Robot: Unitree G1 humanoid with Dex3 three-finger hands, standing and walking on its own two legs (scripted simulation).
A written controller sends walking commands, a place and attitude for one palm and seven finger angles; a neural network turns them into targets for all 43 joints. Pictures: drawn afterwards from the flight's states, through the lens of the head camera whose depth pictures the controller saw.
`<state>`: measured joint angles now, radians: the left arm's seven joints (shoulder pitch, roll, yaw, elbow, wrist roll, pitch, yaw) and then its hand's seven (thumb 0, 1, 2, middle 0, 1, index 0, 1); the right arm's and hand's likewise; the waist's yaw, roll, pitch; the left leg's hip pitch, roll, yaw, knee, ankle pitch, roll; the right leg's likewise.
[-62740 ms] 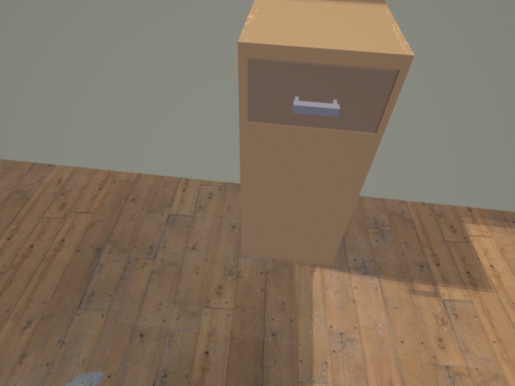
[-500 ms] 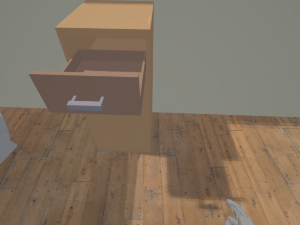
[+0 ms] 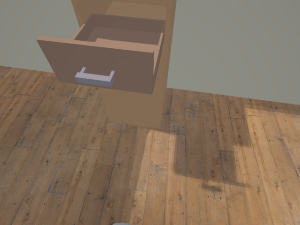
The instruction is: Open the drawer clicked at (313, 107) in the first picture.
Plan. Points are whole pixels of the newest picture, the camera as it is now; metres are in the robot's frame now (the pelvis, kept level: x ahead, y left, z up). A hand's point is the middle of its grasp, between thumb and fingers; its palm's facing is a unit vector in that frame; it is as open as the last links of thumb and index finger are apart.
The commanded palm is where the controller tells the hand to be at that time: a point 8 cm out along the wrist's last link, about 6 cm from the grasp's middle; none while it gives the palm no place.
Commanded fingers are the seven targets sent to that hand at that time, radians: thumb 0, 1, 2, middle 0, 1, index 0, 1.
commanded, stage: let the arm hang, fingers relaxed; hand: left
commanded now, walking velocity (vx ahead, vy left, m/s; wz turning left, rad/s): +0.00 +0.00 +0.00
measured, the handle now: (96, 75) +0.53 +0.21 +0.06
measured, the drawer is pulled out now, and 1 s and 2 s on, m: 0.30 0.30 0.30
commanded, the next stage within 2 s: look to check the result in 0.68 s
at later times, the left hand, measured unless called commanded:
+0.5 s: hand out of the picture +0.06 +0.21 -0.14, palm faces -0.02 -0.95 -0.30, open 7.4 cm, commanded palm none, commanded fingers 0.00 0.90 0.90 -0.20 -0.30 -0.20 -0.30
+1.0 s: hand out of the picture +0.08 +0.22 -0.14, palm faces -0.05 -0.95 -0.32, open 7.4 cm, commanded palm none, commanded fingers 0.00 0.90 0.90 -0.20 -0.30 -0.20 -0.30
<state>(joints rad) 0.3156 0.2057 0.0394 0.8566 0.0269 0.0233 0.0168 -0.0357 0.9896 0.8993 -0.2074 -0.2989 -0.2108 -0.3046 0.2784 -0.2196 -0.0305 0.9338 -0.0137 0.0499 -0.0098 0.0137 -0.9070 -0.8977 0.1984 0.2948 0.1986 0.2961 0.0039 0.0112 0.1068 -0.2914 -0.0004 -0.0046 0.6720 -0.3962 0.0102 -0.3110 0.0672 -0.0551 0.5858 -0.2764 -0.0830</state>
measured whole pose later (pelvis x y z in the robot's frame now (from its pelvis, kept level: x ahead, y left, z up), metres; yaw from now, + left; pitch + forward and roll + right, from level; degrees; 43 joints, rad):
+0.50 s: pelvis -0.01 +0.00 +0.02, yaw -2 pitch -2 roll +0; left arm 0.17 0.24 0.02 1.10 0.01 -0.01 0.01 0.01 0.90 0.90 -0.20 -0.30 -0.20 -0.30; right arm 0.22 -0.24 -0.01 1.08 -0.02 0.01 -0.01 0.01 -0.91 -0.90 0.20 0.29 0.20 0.30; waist -0.01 0.05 0.04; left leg -0.12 0.00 0.03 0.37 -0.22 0.01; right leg -0.18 0.07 -0.01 0.36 -0.15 -0.08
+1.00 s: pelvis +0.00 -0.01 +0.02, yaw -2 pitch -2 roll +0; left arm 0.13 0.27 0.02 1.12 0.01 -0.01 0.01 0.01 0.90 0.90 -0.20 -0.30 -0.20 -0.30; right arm 0.21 -0.28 -0.02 1.11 -0.02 0.01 -0.02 0.01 -0.91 -0.90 0.20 0.29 0.20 0.30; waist -0.02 0.03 0.07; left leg -0.10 0.01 0.03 0.35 -0.23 -0.01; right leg -0.16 0.09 -0.01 0.33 -0.15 -0.09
